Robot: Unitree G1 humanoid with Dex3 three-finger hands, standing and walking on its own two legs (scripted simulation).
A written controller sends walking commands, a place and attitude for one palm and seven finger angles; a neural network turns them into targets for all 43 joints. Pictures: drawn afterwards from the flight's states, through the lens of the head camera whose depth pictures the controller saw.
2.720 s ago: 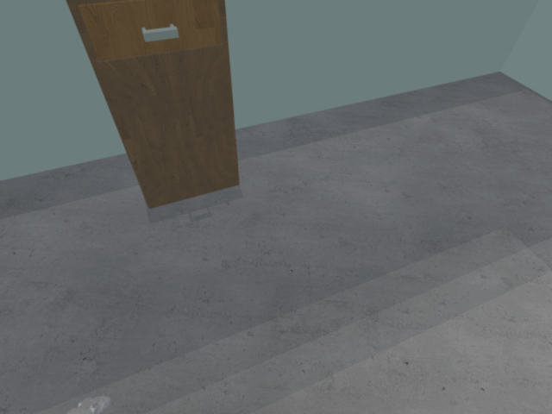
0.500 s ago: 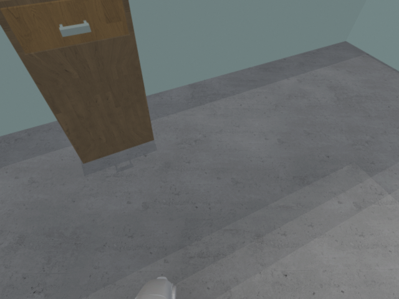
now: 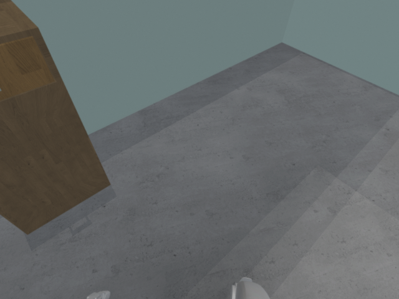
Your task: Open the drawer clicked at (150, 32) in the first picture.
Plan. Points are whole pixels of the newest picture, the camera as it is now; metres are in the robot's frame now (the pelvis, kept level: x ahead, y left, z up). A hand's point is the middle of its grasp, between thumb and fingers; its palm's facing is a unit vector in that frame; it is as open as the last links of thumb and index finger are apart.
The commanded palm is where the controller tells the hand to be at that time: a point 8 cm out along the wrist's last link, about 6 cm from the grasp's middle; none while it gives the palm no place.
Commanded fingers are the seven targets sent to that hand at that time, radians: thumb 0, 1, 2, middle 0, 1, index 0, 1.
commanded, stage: walk to a spot facing it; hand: left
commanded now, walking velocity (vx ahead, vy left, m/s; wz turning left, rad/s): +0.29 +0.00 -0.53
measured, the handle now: out of the picture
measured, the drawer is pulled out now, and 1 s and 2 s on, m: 0.00 0.00 0.00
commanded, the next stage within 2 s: turn to face it in 0.10 s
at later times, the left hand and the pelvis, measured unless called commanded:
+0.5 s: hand (150, 247) +0.27 +0.14 -0.17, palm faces +0.00 -0.98 -0.20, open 7.2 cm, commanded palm none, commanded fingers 0.00 0.90 0.90 -0.20 -0.30 -0.20 -0.30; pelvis +0.20 -0.04 +0.00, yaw -1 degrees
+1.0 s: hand (127, 231) +0.31 +0.20 -0.16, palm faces +0.29 -0.92 -0.27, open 7.4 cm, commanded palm none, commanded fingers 0.00 0.90 0.90 -0.20 -0.30 -0.20 -0.30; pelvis +0.25 -0.03 +0.00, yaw +16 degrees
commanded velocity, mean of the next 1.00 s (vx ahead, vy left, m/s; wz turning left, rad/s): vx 0.04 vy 0.00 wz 0.41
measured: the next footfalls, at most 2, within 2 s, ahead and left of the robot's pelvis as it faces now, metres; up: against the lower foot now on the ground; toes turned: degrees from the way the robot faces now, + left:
right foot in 0.16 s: +0.23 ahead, -0.13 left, +0.00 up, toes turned -12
left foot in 0.60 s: +0.29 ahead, +0.08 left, +0.00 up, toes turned +13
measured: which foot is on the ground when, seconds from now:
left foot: down 0.00-0.16, up 0.18-0.58, down 0.60-1.00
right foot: up 0.00-0.14, down 0.16-0.62, up 0.64-1.00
